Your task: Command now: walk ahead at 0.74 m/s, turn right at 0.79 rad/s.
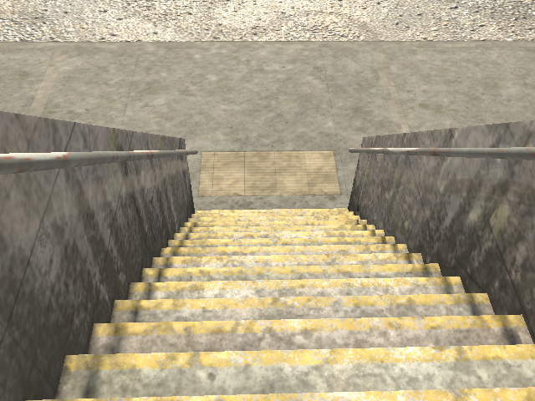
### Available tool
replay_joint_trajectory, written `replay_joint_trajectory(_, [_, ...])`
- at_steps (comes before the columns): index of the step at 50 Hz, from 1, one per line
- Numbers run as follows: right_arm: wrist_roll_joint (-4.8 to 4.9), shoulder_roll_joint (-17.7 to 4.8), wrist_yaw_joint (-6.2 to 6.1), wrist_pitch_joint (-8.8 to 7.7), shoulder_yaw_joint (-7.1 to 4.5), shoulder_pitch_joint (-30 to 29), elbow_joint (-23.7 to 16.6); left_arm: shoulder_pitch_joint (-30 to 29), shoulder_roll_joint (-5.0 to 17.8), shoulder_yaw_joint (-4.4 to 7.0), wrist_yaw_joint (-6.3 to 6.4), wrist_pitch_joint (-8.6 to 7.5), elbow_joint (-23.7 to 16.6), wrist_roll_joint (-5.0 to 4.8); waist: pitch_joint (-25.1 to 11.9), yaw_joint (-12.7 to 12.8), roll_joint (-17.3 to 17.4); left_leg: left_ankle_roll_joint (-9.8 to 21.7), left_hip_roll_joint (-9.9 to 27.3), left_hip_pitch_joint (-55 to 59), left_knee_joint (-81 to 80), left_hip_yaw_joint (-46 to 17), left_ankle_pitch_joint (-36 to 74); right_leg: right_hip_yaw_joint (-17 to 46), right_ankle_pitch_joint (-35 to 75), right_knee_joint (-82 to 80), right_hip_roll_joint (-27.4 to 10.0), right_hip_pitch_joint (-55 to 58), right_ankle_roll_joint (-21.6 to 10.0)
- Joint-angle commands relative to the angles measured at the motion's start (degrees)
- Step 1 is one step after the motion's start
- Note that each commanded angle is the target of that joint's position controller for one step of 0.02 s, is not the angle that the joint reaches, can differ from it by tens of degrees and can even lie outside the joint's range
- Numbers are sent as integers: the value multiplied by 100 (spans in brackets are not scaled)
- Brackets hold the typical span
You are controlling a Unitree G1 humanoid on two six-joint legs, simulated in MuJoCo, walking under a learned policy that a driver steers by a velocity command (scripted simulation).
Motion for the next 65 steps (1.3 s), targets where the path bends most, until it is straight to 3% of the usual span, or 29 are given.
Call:
replay_joint_trajectory(1, [-16,-989,16,-83,-264,-18,-149,-1001,64,-95,-153,-133,-756,6,777,-231,685,878,1447,-111,-976,-549,615,-174,416,-526,-267,-847,-74])
replay_joint_trajectory(7, [114,-1331,37,12,-393,-342,-10,-676,265,-72,-333,-149,-811,-74,643,242,709,809,1382,-215,-215,580,3041,-1009,-721,-754,-85,626,-580])
replay_joint_trajectory(10, [142,-1602,-18,47,-423,-944,-155,2427,1242,483,-134,-76,-102,-203,-771,2011,741,441,1088,-1942,3737,689,5991,-1128,-1030,-1228,887,5185,-1221])
replay_joint_trajectory(11, [-53,-486,30,-24,-128,-663,-173,2276,1662,482,-70,-57,43,-240,-318,1372,-1326,76,97,-3615,6578,334,-990,694,-808,-1937,128,5589,-1515])
replay_joint_trajectory(12, [15,-300,71,-287,-38,-152,-833,1293,1652,275,-160,-246,-579,-50,-1613,440,-2540,37,-644,-4759,7711,-1225,-1687,4095,-1213,-3381,-713,5952,-2657])
replay_joint_trajectory(13, [222,-1186,65,-422,-212,-948,-990,1147,1002,180,-240,-351,-740,-22,-1430,787,-1267,186,-420,-4750,7254,-1643,-769,4208,-1285,-4119,-920,5336,-2413])
replay_joint_trajectory(16, [99,-957,-112,-238,-162,-885,-893,400,557,73,-201,-477,-749,69,-348,74,301,173,26,-4203,6272,-1644,143,2980,-660,-3403,-536,3163,-2130])
replay_joint_trajectory(21, [-238,-582,35,-96,2,-623,-882,422,614,-26,173,-279,-566,197,-724,-78,271,213,-174,-3470,5252,-1133,1200,2090,2500,-2294,-9,2079,-2007])
replay_joint_trajectory(26, [-286,-388,365,-184,-26,-1712,-1242,643,53,-273,564,-81,-218,16,-258,223,-336,330,-555,-2594,2360,-1065,5100,1286,-11,-1479,1108,1201,-1270])
replay_joint_trajectory(34, [33,-867,576,-80,-293,481,-487,-541,164,-421,446,-15,-544,332,-268,-180,-502,421,-377,-1649,1336,-323,3915,825,3169,1705,441,2868,-1072])
replay_joint_trajectory(36, [330,-532,586,-7,-212,2952,459,-1196,209,-327,425,-70,-494,180,-89,-1613,1287,1326,606,257,-1142,-1007,5325,-115,1759,6762,807,1605,-504])
replay_joint_trajectory(37, [174,68,657,-40,110,3468,1006,-2145,-637,-497,403,-138,-1127,447,1032,-1321,3154,1404,378,1032,385,-1146,7227,-976,-4684,8991,1499,-1532,-240])
replay_joint_trajectory(38, [-18,62,727,-165,209,3109,841,-1909,-833,-613,518,-246,-1825,340,1046,-540,3192,2024,289,1422,1393,-2834,8383,2,-5331,8625,1805,-2890,43])
replay_joint_trajectory(40, [112,-147,601,-23,150,1543,368,-1040,-365,-542,370,-444,-1541,8,142,518,-39,2310,915,971,1284,-3670,4857,408,-3562,6772,737,-3016,-123])
replay_joint_trajectory(41, [345,-337,550,45,167,627,43,-1300,-544,-576,343,-419,-1527,222,250,739,-1360,2119,640,-269,1030,-3744,3780,-3,-3073,6492,535,-2596,-254])
replay_joint_trajectory(42, [306,-1448,385,-98,-124,-366,-130,-983,-751,-608,336,-494,-1861,-180,498,1308,362,2579,1573,-1214,960,-6036,2717,1077,-2026,4468,60,-2783,-199])
replay_joint_trajectory(43, [248,-943,292,-154,-26,-542,-189,-1384,-284,-511,407,-504,-1842,-142,711,1075,-569,2477,1385,-1527,1072,-6065,2633,1274,-1333,3690,-205,-2855,72])
replay_joint_trajectory(44, [395,-373,53,-110,181,-600,-197,-1651,-86,-493,395,-387,-1908,280,565,913,-1245,1824,386,-2573,1430,-4685,1964,1165,838,1013,-250,-1098,115])
replay_joint_trajectory(45, [451,-371,4,-15,136,-429,-200,-1897,-625,-597,378,-342,-1855,592,157,473,-1262,1658,-202,-3525,1552,-3897,2173,268,1416,213,255,952,195])
replay_joint_trajectory(47, [301,-377,-117,164,53,-312,36,-735,-445,-383,171,-464,-1427,326,-317,487,256,1625,-69,-2498,2617,-4253,2448,925,2943,784,136,1157,64])
replay_joint_trajectory(51, [229,-46,-403,556,-93,977,179,-2920,-420,-303,-212,-844,-1937,48,448,-855,719,1618,-378,602,3301,-4439,1312,1001,1781,-2015,280,-1371,319])
replay_joint_trajectory(53, [246,324,-558,844,-20,1381,569,-2547,-797,-353,-347,-811,-1762,70,302,-1109,494,1352,-993,-539,3548,-3724,94,957,3719,-4216,313,1234,285])
replay_joint_trajectory(56, [246,-375,-278,509,-180,-1013,116,1411,581,325,-319,-772,-479,-56,-502,1185,1449,1165,-938,-2578,6084,-3768,1066,859,4114,-2571,-324,4739,-134])
replay_joint_trajectory(58, [391,439,-92,318,28,-696,83,3318,470,305,-151,-732,390,137,87,2110,-663,361,-1943,-4123,10080,-2659,-3082,950,4459,-4000,-962,5918,44])
replay_joint_trajectory(59, [348,643,-38,329,-15,715,-13,2310,302,50,-228,-734,447,240,-111,660,-2755,402,-1661,-5838,10478,-2787,-3108,961,6503,-1524,-1015,6632,17])
replay_joint_trajectory(60, [355,443,5,355,-5,1008,-10,1793,2,-57,-286,-663,262,124,-317,481,-2654,365,-1146,-6144,9884,-2622,-2620,1107,6064,-1563,-1106,6309,-145])
replay_joint_trajectory(62, [514,166,-100,510,-81,310,-541,1343,154,5,-418,-639,506,151,-144,20,-677,592,-478,-6175,9353,-1713,-885,2181,1459,-2655,-1529,4125,-910])
replay_joint_trajectory(63, [518,411,-147,511,97,-416,-980,844,294,41,-352,-767,429,56,190,47,-1235,653,-15,-6727,9084,-2271,-120,3046,657,-2585,-2244,3114,-1273])
replay_joint_trajectory(65, [256,123,-122,686,110,-567,-1131,376,-345,-268,-157,-837,394,344,708,-111,110,512,38,-6198,7167,-2397,1479,1666,811,-2231,-1847,1355,-903])
Keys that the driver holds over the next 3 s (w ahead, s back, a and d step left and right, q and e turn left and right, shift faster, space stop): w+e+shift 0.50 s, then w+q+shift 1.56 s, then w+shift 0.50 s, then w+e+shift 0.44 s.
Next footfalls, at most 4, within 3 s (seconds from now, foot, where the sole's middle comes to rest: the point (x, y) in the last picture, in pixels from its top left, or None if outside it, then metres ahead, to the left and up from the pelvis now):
0.20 right None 0.23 -0.18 -0.77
0.72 left None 0.48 -0.14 -0.99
1.14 right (430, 382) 0.69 -0.57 -1.20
1.60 left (336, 348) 0.92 -0.32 -1.42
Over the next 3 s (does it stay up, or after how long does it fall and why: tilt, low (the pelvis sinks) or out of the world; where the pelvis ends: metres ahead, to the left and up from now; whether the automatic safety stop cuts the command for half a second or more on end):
stays up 1.40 0.04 -1.10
